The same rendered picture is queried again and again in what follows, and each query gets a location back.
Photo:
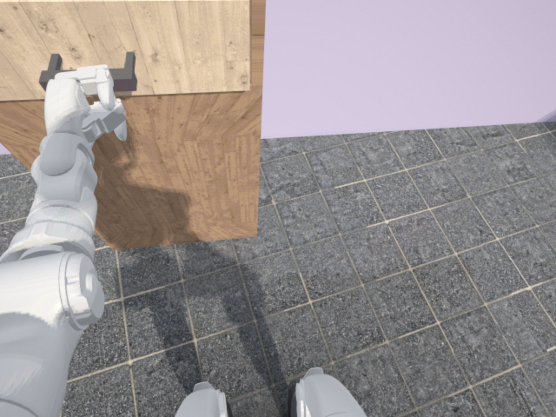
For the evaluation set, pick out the handle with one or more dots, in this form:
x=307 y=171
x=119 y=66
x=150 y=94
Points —
x=124 y=78

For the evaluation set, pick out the robot left hand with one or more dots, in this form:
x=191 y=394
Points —
x=66 y=109

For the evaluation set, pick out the left robot forearm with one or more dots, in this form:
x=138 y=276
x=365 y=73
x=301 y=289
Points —
x=63 y=215

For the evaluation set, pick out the robot left upper arm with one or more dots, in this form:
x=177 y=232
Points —
x=45 y=304

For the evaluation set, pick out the robot right thigh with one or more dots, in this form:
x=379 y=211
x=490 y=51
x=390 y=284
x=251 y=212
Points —
x=321 y=395

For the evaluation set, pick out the cabinet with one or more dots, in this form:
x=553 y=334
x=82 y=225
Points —
x=188 y=170

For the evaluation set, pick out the left robot shin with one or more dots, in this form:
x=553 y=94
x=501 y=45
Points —
x=202 y=385

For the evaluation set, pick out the drawer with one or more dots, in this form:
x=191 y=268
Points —
x=181 y=46

